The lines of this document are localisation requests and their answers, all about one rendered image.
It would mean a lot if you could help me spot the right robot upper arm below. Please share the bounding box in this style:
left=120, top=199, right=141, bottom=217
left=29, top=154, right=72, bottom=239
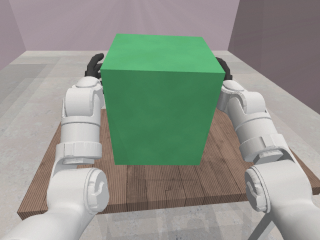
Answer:
left=244, top=159, right=320, bottom=240

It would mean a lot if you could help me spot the table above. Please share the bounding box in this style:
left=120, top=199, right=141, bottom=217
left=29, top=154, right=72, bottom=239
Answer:
left=17, top=107, right=320, bottom=240

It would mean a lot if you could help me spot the carton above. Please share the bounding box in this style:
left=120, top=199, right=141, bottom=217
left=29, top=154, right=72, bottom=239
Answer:
left=100, top=33, right=226, bottom=166

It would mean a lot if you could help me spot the left robot forearm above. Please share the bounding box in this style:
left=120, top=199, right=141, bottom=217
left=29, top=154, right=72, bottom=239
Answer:
left=46, top=76, right=104, bottom=206

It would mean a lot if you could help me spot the right robot forearm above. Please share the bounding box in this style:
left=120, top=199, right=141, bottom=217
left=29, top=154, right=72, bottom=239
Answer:
left=216, top=80, right=313, bottom=200

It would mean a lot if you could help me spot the right robot hand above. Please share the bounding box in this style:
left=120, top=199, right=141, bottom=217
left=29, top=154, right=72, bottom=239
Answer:
left=215, top=57, right=233, bottom=81

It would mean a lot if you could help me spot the left robot upper arm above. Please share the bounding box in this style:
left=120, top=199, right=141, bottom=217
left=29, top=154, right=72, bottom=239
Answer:
left=0, top=167, right=110, bottom=240

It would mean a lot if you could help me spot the left robot hand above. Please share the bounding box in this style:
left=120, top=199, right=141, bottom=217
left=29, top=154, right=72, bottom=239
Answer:
left=84, top=53, right=104, bottom=94

